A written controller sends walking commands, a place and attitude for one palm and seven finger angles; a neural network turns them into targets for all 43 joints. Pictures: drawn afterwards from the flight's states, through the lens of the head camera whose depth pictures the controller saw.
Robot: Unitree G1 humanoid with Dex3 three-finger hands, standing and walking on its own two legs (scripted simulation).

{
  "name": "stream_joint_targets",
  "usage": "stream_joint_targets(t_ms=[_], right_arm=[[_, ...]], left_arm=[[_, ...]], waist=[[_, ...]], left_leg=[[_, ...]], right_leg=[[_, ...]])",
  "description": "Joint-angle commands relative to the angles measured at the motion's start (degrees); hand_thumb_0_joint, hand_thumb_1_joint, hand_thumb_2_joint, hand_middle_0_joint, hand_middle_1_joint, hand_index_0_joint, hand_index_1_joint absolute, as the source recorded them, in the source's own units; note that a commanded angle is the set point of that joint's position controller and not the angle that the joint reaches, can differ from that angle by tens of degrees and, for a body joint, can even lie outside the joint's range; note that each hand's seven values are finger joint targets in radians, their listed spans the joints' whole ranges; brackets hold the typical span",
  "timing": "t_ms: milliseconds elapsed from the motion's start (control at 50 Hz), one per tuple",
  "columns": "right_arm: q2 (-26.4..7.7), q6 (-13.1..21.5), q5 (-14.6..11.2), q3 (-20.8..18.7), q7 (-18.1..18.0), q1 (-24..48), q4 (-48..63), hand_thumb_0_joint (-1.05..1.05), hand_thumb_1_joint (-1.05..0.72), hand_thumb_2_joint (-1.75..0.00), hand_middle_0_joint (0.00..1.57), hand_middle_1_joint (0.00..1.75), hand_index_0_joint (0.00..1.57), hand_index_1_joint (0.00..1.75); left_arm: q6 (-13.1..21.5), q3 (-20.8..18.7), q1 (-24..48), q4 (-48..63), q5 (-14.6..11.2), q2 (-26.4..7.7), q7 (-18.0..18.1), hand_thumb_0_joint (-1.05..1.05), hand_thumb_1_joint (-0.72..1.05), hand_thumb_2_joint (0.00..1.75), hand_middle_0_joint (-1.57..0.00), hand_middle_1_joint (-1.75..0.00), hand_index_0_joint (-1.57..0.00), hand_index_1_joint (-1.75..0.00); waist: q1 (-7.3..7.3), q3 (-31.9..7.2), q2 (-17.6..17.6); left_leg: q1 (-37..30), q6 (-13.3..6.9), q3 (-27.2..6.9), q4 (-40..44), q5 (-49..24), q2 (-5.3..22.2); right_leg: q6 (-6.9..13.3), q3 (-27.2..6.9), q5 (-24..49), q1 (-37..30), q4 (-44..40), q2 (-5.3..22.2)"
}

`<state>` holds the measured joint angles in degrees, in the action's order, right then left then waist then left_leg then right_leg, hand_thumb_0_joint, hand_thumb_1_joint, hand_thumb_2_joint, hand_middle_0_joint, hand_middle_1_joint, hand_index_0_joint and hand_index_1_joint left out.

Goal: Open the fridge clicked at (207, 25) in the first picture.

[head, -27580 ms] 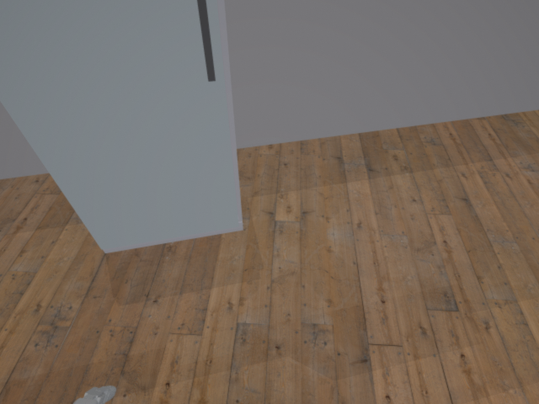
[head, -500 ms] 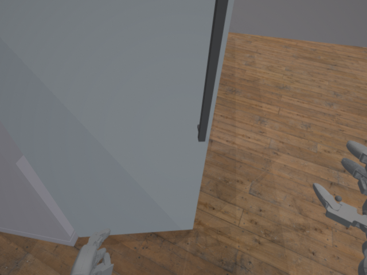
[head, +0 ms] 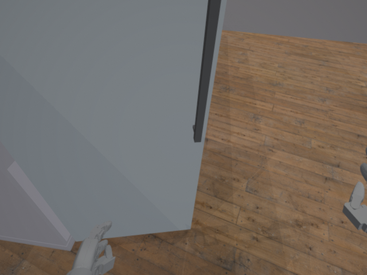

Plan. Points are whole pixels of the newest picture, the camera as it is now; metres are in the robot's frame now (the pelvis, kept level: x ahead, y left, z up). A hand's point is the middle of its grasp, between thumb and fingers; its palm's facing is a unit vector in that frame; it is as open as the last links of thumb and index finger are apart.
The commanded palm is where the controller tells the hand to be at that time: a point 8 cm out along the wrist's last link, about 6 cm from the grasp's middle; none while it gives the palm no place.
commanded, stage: draw the hand back to the body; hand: right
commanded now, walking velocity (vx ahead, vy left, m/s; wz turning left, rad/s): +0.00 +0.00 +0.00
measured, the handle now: (204, 59) +0.49 -0.05 +0.27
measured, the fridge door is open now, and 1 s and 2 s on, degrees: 75 75 75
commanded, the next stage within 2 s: step back with the hand held close in 0.02 s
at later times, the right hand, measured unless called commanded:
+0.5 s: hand (350, 215) +0.18 -0.27 +0.15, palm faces +0.35 +0.80 -0.48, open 7.4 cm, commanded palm +0.12 -0.31 +0.17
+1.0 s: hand out of the picture +0.08 -0.28 +0.16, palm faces +0.47 +0.77 -0.44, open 7.4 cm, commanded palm +0.01 -0.32 +0.17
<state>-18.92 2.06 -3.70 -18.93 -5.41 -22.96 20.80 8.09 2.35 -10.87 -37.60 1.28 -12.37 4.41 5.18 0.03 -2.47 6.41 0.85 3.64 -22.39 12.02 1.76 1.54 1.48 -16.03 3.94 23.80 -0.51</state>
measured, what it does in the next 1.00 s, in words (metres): shifts its weight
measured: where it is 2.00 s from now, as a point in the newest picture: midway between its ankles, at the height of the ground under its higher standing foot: outside the picture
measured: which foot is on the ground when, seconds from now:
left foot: down 0.00-1.00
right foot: down 0.00-1.00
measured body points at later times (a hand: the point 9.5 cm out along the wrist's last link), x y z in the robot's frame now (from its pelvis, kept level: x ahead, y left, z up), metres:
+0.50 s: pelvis -0.03 -0.01 -0.01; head -0.02 -0.02 +0.44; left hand +0.15 +0.24 -0.07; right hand +0.16 -0.31 +0.18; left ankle +0.00 +0.13 -0.74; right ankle -0.03 -0.10 -0.74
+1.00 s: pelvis -0.12 -0.01 -0.03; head -0.11 -0.04 +0.42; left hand +0.04 +0.23 -0.09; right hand +0.05 -0.32 +0.18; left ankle -0.02 +0.13 -0.74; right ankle -0.03 -0.10 -0.74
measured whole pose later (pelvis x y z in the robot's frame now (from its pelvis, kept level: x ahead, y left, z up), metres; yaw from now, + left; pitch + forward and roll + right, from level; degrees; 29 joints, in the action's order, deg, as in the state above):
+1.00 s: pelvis -0.12 -0.01 -0.03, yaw -3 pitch -1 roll +2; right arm -23.8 15.5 0.7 -25.4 -7.9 -26.7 29.7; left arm 6.4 0.5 -15.8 -32.6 0.9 -12.4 4.6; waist -0.8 1.6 2.0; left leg 25.2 1.3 -0.1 -37.3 11.1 0.2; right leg 3.8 0.4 -11.4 25.5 38.5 -1.3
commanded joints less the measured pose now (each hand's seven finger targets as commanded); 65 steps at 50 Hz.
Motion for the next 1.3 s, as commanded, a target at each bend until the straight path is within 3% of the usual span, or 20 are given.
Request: stream_joint_targets(t_ms=[0,120,140,180,300,420,560,680,780,860,940,980,1000,1040,1080,1140,1180,1240,1260,1280], right_arm=[[-12.2,3.9,-0.4,-8.1,-0.7,4.7,12.1,0.0,-0.9,-0.9,0.2,0.3,0.2,0.3],[-10.1,4.2,-0.4,-5.5,-0.1,7.3,13.8,0.0,-0.9,-0.9,0.2,0.3,0.2,0.3],[-19.4,7.6,0.3,-14.0,-1.2,16.9,19.5,0.0,-0.9,-0.9,0.2,0.3,0.2,0.3],[-12.0,8.0,0.5,-8.2,-0.7,4.9,11.9,0.0,-0.9,-0.9,0.2,0.3,0.2,0.3],[-13.7,9.9,1.0,-10.3,-1.5,-3.3,15.5,0.0,-0.9,-0.9,0.2,0.3,0.2,0.3],[-16.3,11.1,0.8,-13.9,-2.1,-6.3,19.4,0.0,-0.9,-0.9,0.2,0.3,0.2,0.3],[-14.1,12.4,1.6,-12.3,-2.2,-3.8,18.3,0.0,-0.9,-0.9,0.2,0.3,0.2,0.3],[-13.1,13.9,3.1,-11.7,-2.4,0.4,15.9,0.0,-0.9,-0.9,0.2,0.3,0.2,0.3],[-14.3,15.4,3.5,-11.6,-3.0,3.1,18.5,0.0,-0.9,-0.9,0.2,0.3,0.2,0.3],[-15.3,16.5,3.0,-12.6,-3.8,1.4,21.2,0.0,-0.9,-0.9,0.2,0.3,0.2,0.3],[-15.4,17.7,3.9,-15.3,-3.8,-0.8,22.4,0.0,-0.9,-0.9,0.2,0.3,0.2,0.3],[-15.7,18.1,4.0,-16.3,-3.3,-2.5,21.0,0.0,-0.9,-0.9,0.2,0.3,0.2,0.3],[-15.8,18.2,4.2,-16.6,-2.9,-3.4,19.2,0.0,-0.9,-0.9,0.2,0.3,0.2,0.3],[-14.4,18.7,4.9,-15.8,-2.4,-2.4,16.8,0.0,-0.9,-0.9,0.2,0.3,0.2,0.3],[-14.0,19.0,4.2,-14.3,-1.9,0.7,16.0,0.0,-0.9,-0.9,0.2,0.3,0.2,0.3],[-15.4,19.0,3.0,-12.6,-2.1,2.0,17.8,0.0,-0.9,-0.9,0.2,0.3,0.2,0.3],[-16.1,18.5,2.6,-12.1,-2.8,1.6,20.1,0.0,-0.9,-0.9,0.2,0.3,0.2,0.3],[-17.6,17.7,2.4,-13.7,-3.2,-0.4,22.8,0.0,-0.9,-0.9,0.2,0.3,0.2,0.3],[-17.6,17.6,2.2,-14.0,-3.2,-0.5,23.6,0.0,-0.9,-0.9,0.2,0.3,0.2,0.3],[-17.3,17.9,2.0,-14.4,-3.1,-0.6,24.6,0.0,-0.9,-0.9,0.2,0.3,0.2,0.3]], left_arm=[[2.8,-2.7,7.2,9.2,-0.3,-6.8,0.6,0.0,0.9,0.9,-0.2,-0.3,-0.2,-0.3],[2.5,-2.8,7.5,9.5,-0.5,-6.7,0.5,0.0,0.9,0.9,-0.2,-0.3,-0.2,-0.3],[1.6,-2.9,6.9,12.5,-1.4,-8.1,0.4,0.0,0.9,0.9,-0.2,-0.3,-0.2,-0.3],[0.5,-3.2,6.3,11.2,-0.7,-7.3,0.5,0.0,0.9,0.9,-0.2,-0.3,-0.2,-0.3],[-1.8,-4.3,5.6,13.2,-0.6,-8.1,0.7,0.0,0.9,0.9,-0.2,-0.3,-0.2,-0.3],[-3.7,-4.9,5.4,15.7,-1.1,-7.7,1.2,0.0,0.9,0.9,-0.2,-0.3,-0.2,-0.3],[-2.6,-5.2,4.4,16.1,-1.0,-8.6,1.5,0.0,0.9,0.9,-0.2,-0.3,-0.2,-0.3],[-1.4,-5.4,3.2,15.7,-1.3,-9.0,1.2,0.0,0.9,0.9,-0.2,-0.3,-0.2,-0.3],[-0.3,-5.2,1.9,15.1,-0.7,-8.5,0.6,0.0,0.9,0.9,-0.2,-0.3,-0.2,-0.3],[0.6,-4.8,1.6,14.4,-0.5,-8.0,0.6,0.0,0.9,0.9,-0.2,-0.3,-0.2,-0.3],[1.9,-5.3,2.1,14.8,-0.7,-8.7,1.0,0.0,0.9,0.9,-0.2,-0.3,-0.2,-0.3],[2.5,-6.0,2.1,14.6,-0.8,-8.7,0.9,0.0,0.9,0.9,-0.2,-0.3,-0.2,-0.3],[2.7,-6.3,2.2,14.8,-1.0,-9.2,0.7,0.0,0.9,0.9,-0.2,-0.3,-0.2,-0.3],[2.7,-6.4,2.3,14.5,-0.7,-9.4,0.6,0.0,0.9,0.9,-0.2,-0.3,-0.2,-0.3],[3.1,-6.2,2.2,13.3,-0.5,-8.5,0.1,0.0,0.9,0.9,-0.2,-0.3,-0.2,-0.3],[2.9,-6.5,1.8,12.0,-0.7,-7.0,-0.3,0.0,0.9,0.9,-0.2,-0.3,-0.2,-0.3],[2.1,-6.3,1.8,11.0,-0.7,-5.9,-0.9,0.0,0.9,0.9,-0.2,-0.3,-0.2,-0.3],[1.0,-5.5,2.1,11.4,-0.6,-5.1,-1.0,0.0,0.9,0.9,-0.2,-0.3,-0.2,-0.3],[0.7,-5.4,2.3,11.7,-0.6,-5.5,-0.7,0.0,0.9,0.9,-0.2,-0.3,-0.2,-0.3],[0.9,-5.6,2.8,12.4,-0.8,-6.9,-0.2,0.0,0.9,0.9,-0.2,-0.3,-0.2,-0.3]], waist=[[-0.07,-3.9,0.2],[-0.73,-3.6,-2.0],[-2.98,-1.2,-0.9],[-3.33,-2.4,5.4],[-3.5,-10.9,-0.7],[-3.64,-13.4,0.6],[-3.7,-6.8,-4.3],[-4.47,-1.5,0.1],[-4.94,-0.6,5.3],[-5.15,-4.6,0.7],[-4.32,-7.0,-9.3],[-4.16,-8.2,-7.7],[-4.25,-7.5,-6.2],[-4.61,-0.1,-6.1],[-4.97,1.2,0.5],[-4.98,-5.2,9.4],[-4.89,-8.0,12.8],[-5.37,-7.6,12.6],[-5.65,-6.1,9.0],[-5.64,-4.3,0.2]], left_leg=[[-5.3,-1.8,-0.7,1.4,-11.1,-1.4],[-4.4,-1.6,-1.1,1.8,-10.1,-1.0],[-0.4,-1.5,-6.2,3.4,-12.2,1.8],[2.3,-2.2,-7.4,4.0,-12.3,4.3],[-0.3,-1.7,-5.3,-3.6,-22.5,4.4],[-2.6,-1.0,-5.3,-9.2,-26.7,3.2],[-3.8,0.2,-5.0,-14.7,-13.7,0.4],[-4.2,-0.5,-8.7,-13.5,-3.7,1.4],[9.5,-3.1,-14.7,-1.6,16.4,5.5],[11.2,-2.8,-11.5,-3.9,13.7,4.6],[-5.2,0.3,-4.8,-22.8,-1.6,-2.9],[-7.8,0.3,-5.5,-23.9,-5.3,-3.4],[-9.3,0.5,-6.6,-23.3,-3.0,-3.9],[-8.4,-0.5,-8.2,-21.8,-0.9,-3.9],[1.9,-2.4,-13.5,-12.8,-2.1,-0.9],[19.6,-6.1,-22.0,0.5,7.5,8.5],[24.8,-8.8,-23.4,5.2,9.8,13.8],[25.1,-7.2,-18.7,2.3,2.8,12.5],[24.7,-5.1,-15.4,-1.1,4.5,9.1],[23.4,-2.4,-11.3,-8.8,6.6,2.8]], right_leg=[[-0.8,-1.7,17.1,4.7,-4.0,1.1],[-0.5,-1.1,15.7,3.9,-4.0,0.9],[0.7,-1.9,10.0,9.4,-1.8,2.8],[0.8,-2.3,9.5,8.1,0.9,2.1],[0.3,-3.3,23.0,8.2,1.8,3.9],[0.4,-4.6,26.2,12.5,1.7,5.4],[3.0,-7.3,7.7,26.0,-4.3,8.6],[4.8,-8.0,-20.7,38.9,-4.3,7.2],[3.3,-6.9,-21.7,31.5,5.2,3.3],[2.9,-8.3,-17.2,26.2,3.0,3.7],[6.2,-16.2,-22.7,40.3,-9.3,11.8],[6.4,-15.0,-19.2,41.1,-7.3,12.8],[6.6,-15.0,-24.4,44.1,-7.4,12.9],[6.7,-14.7,-29.7,50.8,-7.0,12.0],[4.1,-10.8,-21.4,41.5,-0.1,7.4],[-0.4,-3.9,-9.6,19.5,15.6,1.8],[-1.7,-1.7,-6.2,12.4,25.5,-0.3],[-1.1,-2.0,-5.4,10.6,20.4,0.3],[-0.5,-3.0,-4.8,11.0,10.8,1.0],[1.6,-8.6,-5.5,15.1,0.7,4.8]])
